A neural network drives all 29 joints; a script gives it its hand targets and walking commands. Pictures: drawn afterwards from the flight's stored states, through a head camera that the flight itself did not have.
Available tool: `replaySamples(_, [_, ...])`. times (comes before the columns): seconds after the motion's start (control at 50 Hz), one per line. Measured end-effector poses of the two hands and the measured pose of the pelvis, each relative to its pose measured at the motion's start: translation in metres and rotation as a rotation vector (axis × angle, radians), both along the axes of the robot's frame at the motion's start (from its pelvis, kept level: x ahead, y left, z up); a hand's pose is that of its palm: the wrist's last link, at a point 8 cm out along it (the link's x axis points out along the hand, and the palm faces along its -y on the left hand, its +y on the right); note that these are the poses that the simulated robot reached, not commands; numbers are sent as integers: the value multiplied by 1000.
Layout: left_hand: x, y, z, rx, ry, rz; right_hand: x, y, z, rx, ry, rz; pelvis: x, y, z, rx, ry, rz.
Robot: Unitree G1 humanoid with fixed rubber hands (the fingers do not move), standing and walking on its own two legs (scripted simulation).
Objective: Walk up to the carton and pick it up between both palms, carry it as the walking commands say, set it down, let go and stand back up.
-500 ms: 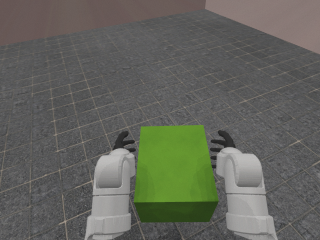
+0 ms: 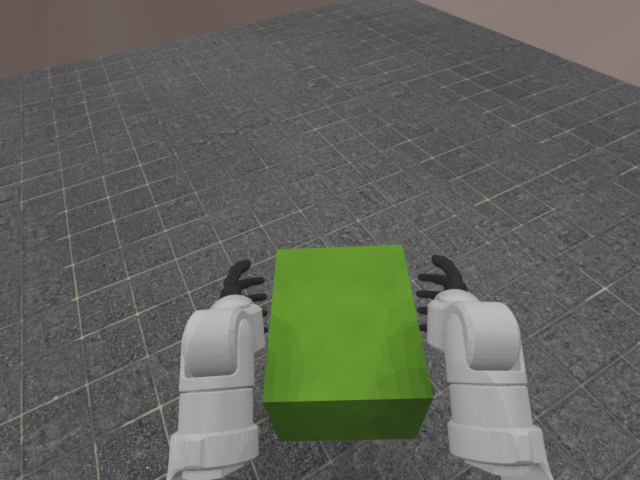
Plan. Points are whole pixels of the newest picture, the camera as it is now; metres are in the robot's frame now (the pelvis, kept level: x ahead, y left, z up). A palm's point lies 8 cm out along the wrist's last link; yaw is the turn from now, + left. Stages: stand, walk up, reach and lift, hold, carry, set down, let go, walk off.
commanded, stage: carry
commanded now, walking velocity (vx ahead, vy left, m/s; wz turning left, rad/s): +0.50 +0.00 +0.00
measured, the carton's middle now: (343, 339) +0.32 +0.00 -0.01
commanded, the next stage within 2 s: none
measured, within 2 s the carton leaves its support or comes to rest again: neither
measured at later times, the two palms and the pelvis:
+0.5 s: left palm (244, 160) +0.64 +0.16 +0.07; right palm (386, 150) +0.64 -0.10 +0.08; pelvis +0.32 +0.02 -0.02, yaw +0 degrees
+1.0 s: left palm (269, 82) +0.96 +0.13 +0.07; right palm (377, 78) +0.96 -0.12 +0.06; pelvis +0.64 +0.00 -0.01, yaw +2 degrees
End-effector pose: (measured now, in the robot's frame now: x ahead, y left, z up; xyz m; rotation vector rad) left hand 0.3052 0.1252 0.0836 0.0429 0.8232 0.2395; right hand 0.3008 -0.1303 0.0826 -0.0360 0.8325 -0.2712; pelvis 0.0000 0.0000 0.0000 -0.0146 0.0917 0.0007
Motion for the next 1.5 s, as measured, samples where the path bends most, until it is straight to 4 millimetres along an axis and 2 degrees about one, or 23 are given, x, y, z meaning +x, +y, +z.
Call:
replaySamples(0.12, [77, -16, -9, 3, -41, 0, 76, -16, -11, 17, -41, -14, 69, -15, -13, -5, -17, 53])
replaySamples(0.18, [105, -11, -14, 2, 7, 26, 111, -11, -15, 8, 6, 19, 102, -19, -4, 12, -13, 69])
replaySamples(0.26, [149, 2, -5, -2, 9, 73, 167, 2, -5, 10, 9, 60, 150, -18, 8, 36, -2, 69])
replaySamples(0.38, [236, 20, 8, -4, -70, 98, 258, 20, 6, 19, -71, 75, 233, -2, 3, 50, -15, 54])
replaySamples(0.48, [318, 30, -7, -35, -88, 53, 328, 30, -2, -8, -90, 28, 312, 22, -18, 41, -48, -3])
replaySamples(0.56, [366, 29, -18, -30, 14, 6, 364, 29, -13, -15, 13, -9, 359, 33, -5, 24, -43, -32])
replaySamples(0.66, [432, 25, -8, -34, 27, -27, 420, 26, -4, -12, 26, -50, 419, 38, 10, -2, -21, -33])
replaySamples(0.8, [532, 21, 7, -41, -49, -3, 529, 21, 15, -15, -50, -27, 518, 25, 9, -11, -14, -14])
replaySamples(0.88, [591, 15, 3, -30, -89, 39, 599, 14, 9, 3, -88, 9, 584, 8, -10, 9, -40, 21])
replaySamples(0.92, [617, 11, -2, 1, -82, 42, 629, 11, -2, 28, -83, 19, 609, 4, -15, -7, -40, 21])
replaySamples(0.98, [644, 9, -14, 6, -10, 47, 653, 8, -19, 41, -11, 12, 635, 1, -9, -2, -32, 32])
replaySamples(1.04, [666, 9, -20, -2, 30, 41, 674, 9, -23, 26, 27, 12, 658, 0, -1, 5, -24, 45])
replaySamples(1.2, [732, 21, -3, -22, -55, 13, 738, 20, 3, 10, -59, -5, 722, 15, 2, 0, -34, 18])
replaySamples(1.3, [765, 32, 9, -15, -64, 23, 775, 31, 16, -3, -67, 19, 763, 24, 3, 12, -14, 11])
replaySamples(1.4, [788, 38, 13, -7, -46, 29, 798, 37, 17, 0, -49, 28, 790, 30, 5, 8, -8, 14])
replaySamples(1.5, [805, 38, 15, 1, -35, 22, 813, 38, 16, 7, -38, 23, 806, 32, 8, 5, -8, 14])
